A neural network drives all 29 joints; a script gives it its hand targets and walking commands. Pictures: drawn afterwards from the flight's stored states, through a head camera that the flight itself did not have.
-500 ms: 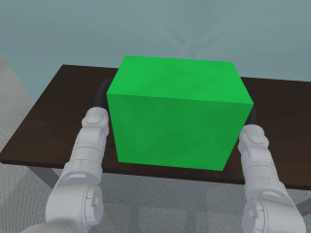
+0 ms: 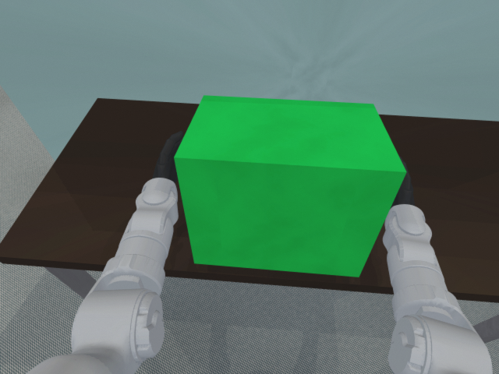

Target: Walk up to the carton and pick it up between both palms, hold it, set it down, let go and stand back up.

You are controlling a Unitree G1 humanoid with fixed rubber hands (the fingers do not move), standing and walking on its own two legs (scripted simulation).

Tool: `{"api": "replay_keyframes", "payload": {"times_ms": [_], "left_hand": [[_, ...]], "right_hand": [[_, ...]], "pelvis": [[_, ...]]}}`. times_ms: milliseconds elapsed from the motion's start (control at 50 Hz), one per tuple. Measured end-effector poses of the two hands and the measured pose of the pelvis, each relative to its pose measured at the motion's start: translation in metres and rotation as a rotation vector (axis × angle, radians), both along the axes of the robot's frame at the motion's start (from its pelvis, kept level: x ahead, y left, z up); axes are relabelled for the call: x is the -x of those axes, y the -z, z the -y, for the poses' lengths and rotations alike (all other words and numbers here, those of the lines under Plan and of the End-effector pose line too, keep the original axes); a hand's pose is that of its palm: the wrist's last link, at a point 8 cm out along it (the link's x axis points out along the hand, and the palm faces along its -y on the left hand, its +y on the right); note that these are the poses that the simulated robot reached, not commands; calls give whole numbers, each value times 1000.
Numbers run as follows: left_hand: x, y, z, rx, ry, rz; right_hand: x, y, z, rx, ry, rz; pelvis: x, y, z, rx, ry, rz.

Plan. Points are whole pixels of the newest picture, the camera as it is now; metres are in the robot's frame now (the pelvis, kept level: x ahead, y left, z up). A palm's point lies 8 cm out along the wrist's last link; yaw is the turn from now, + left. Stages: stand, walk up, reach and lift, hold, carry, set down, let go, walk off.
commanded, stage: set down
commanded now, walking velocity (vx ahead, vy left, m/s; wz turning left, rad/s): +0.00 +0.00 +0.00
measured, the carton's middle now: (281, 186) +0.41 -0.08 +0.05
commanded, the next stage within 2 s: none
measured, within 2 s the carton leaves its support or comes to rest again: rests again in 1.62 s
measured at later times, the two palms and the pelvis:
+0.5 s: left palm (172, 182) +0.42 +0.11 +0.07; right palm (399, 208) +0.34 -0.27 +0.05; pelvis -0.01 +0.00 +0.00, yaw -1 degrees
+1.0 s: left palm (173, 180) +0.43 +0.11 +0.07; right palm (397, 207) +0.34 -0.27 +0.05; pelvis -0.01 +0.00 +0.00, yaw -1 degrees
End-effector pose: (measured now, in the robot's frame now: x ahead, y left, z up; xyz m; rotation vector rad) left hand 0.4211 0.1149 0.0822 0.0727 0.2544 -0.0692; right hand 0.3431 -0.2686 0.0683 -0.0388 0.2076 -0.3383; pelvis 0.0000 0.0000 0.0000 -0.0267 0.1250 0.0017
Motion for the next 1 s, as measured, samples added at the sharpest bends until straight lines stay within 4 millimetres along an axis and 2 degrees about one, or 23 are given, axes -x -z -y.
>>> {"api": "replay_keyframes", "payload": {"times_ms": [220, 520, 1000], "left_hand": [[3, 10, 5, 4, 6, -15], [2, 12, 7, 18, 7, 1], [-7, 17, 7, 32, 14, 37]], "right_hand": [[6, 8, 5, -2, 7, -13], [8, 16, 6, -8, 16, 5], [2, 19, 5, -8, 25, 32]], "pelvis": [[5, 1, 1, -2, 10, -14], [13, 2, 2, -11, 19, -45], [14, 3, 3, -14, 25, -62]]}}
